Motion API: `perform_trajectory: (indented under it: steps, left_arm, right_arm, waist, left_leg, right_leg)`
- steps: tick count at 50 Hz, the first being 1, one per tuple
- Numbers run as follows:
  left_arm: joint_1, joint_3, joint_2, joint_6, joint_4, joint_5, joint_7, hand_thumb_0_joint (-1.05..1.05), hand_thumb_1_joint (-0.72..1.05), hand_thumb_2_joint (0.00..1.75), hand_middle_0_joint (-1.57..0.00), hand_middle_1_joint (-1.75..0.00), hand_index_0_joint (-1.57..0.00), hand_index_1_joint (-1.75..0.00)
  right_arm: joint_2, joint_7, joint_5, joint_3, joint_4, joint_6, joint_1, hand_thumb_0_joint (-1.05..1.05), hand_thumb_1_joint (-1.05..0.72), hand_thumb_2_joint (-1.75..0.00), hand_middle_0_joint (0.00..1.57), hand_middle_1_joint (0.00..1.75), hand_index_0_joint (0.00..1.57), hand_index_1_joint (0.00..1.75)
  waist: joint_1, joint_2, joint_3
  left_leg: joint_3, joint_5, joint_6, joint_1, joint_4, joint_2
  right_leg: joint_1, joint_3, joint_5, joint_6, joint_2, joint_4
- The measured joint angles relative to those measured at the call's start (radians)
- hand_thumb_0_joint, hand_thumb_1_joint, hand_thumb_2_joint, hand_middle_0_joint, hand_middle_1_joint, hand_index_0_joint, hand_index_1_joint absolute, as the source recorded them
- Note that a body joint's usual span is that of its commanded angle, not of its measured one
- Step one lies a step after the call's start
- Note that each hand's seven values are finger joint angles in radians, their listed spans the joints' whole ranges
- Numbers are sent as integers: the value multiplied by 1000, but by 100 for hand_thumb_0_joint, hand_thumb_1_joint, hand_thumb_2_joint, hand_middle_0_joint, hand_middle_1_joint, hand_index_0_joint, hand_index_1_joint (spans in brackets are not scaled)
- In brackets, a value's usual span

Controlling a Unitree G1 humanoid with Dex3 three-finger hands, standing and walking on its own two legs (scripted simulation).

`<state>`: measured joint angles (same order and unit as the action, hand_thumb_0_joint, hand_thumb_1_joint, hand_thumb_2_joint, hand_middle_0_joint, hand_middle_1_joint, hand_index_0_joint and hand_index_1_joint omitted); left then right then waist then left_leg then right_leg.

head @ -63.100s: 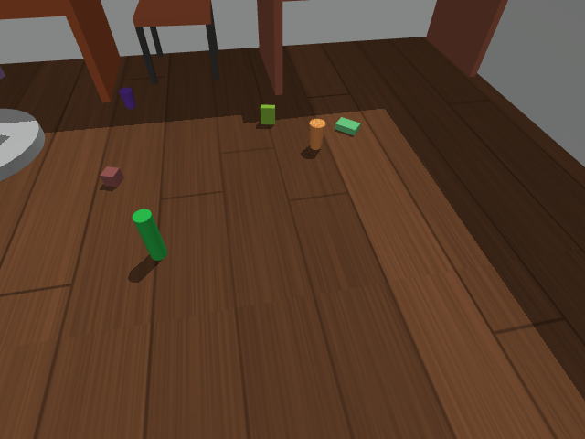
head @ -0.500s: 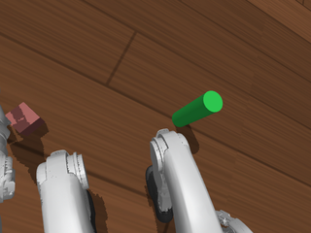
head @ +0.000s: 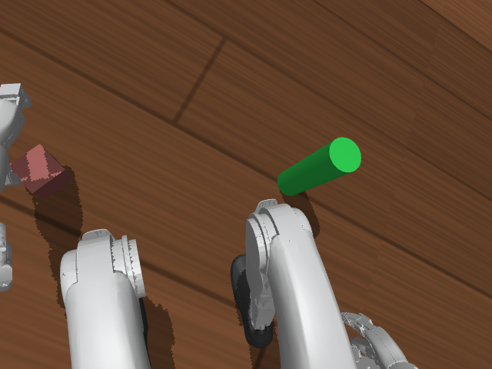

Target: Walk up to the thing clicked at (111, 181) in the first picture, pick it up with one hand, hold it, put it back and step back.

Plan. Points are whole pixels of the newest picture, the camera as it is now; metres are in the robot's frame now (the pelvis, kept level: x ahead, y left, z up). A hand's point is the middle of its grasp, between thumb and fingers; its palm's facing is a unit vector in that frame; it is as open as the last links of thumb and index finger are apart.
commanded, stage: home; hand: left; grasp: from above
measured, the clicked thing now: (42, 172) +0.47 +0.29 -0.30
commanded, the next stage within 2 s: none
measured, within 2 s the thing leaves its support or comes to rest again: neither
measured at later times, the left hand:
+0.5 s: hand out of the picture +0.39 +0.29 -0.02, palm faces -0.35 -0.47 -0.81, open 9.4 cm
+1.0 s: hand out of the picture +0.27 +0.23 +0.19, palm faces +0.05 -0.93 -0.35, open 7.3 cm
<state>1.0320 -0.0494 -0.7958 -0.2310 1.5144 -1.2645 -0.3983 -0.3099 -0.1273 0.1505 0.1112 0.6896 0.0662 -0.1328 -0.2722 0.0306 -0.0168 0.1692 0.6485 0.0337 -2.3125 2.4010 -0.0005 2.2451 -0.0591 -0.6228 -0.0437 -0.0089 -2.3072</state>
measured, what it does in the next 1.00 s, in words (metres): rises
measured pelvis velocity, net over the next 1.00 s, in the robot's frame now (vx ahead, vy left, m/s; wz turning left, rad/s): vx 0.05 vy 0.00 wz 0.12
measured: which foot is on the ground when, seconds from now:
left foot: down 0.00-1.00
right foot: down 0.00-1.00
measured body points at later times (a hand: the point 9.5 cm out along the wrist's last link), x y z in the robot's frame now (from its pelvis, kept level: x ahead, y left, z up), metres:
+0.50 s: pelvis +0.01 +0.01 +0.10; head +0.21 +0.05 +0.51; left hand +0.41 +0.31 +0.03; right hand +0.14 -0.26 -0.02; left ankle +0.08 +0.13 -0.30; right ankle +0.11 -0.13 -0.30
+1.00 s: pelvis +0.05 +0.00 +0.28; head +0.15 +0.04 +0.72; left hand +0.27 +0.28 +0.22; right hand +0.26 -0.21 +0.19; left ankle +0.08 +0.13 -0.30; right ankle +0.11 -0.13 -0.30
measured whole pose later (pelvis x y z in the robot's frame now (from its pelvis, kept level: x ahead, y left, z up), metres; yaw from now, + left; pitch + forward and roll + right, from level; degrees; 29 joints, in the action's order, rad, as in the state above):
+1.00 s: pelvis +0.05 +0.00 +0.28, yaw +7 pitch +24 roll -3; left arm -0.12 -0.03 -0.30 0.32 0.16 -0.06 -0.07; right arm -0.20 0.08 -0.04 0.03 0.55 0.09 -0.12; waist -0.06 -0.03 -0.19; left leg 0.07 0.59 0.02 -1.31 1.48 -0.03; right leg 1.26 -0.04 -0.58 -0.03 0.02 -1.43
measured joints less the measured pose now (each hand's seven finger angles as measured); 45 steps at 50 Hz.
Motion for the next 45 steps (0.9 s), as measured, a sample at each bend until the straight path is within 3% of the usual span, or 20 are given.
perform_trajectory:
  steps: [5,12,17,23,27,34,45]
  left_arm:
    - [-58,-61,-3,49,-80,19,-19,0,-45,98,-12,-98,-12,-97]
    - [-187,-81,66,116,-317,148,62,0,-29,91,-20,-78,-19,-78]
    - [-300,-56,143,169,-491,291,171,0,-6,88,-23,-63,-21,-64]
    - [-484,-21,226,235,-716,511,302,0,31,88,-23,-48,-22,-49]
    - [-608,1,276,264,-857,641,357,0,57,90,-23,-41,-22,-41]
    - [-788,12,361,316,-1044,810,370,0,81,90,-22,-33,-22,-33]
    - [-1052,17,458,488,-1285,1106,344,0,89,91,-22,-31,-22,-31]
  right_arm:
    - [9,-1,3,-12,24,-2,-60,0,-89,-89,20,30,20,30]
    - [45,-9,-35,-67,41,-25,-108,1,-89,-89,20,30,20,30]
    - [52,-3,-80,-104,22,-53,-102,1,-89,-89,20,30,20,30]
    - [38,25,-124,-127,-33,-75,-54,1,-90,-89,20,30,20,30]
    - [27,48,-141,-141,-67,-70,-9,1,-90,-89,20,30,20,30]
    - [28,95,-165,-146,-112,-41,66,1,-91,-90,20,30,20,30]
    - [91,171,-187,-101,-147,6,67,1,-91,-90,20,30,20,30]
  waist:
    - [-12,-14,14]
    - [24,-47,-34]
    - [78,-77,-99]
    - [145,-87,-159]
    - [184,-75,-178]
    - [221,-58,-188]
    - [219,-59,-182]
  left_leg:
    - [-3,14,-3,-27,20,-1]
    - [-24,39,-11,7,-31,-8]
    - [-43,50,-18,87,-119,-13]
    - [-63,41,-24,231,-265,-21]
    - [-74,25,-24,331,-362,-24]
    - [-82,-3,-19,501,-511,-19]
    - [-92,-39,-15,827,-776,-24]
  right_leg:
    - [25,4,-13,-4,-2,-18]
    - [-3,19,-40,-10,3,23]
    - [-81,26,-54,-9,11,106]
    - [-218,31,-45,-5,16,245]
    - [-314,33,-30,-1,19,335]
    - [-483,30,-11,7,32,474]
    - [-804,22,23,15,35,734]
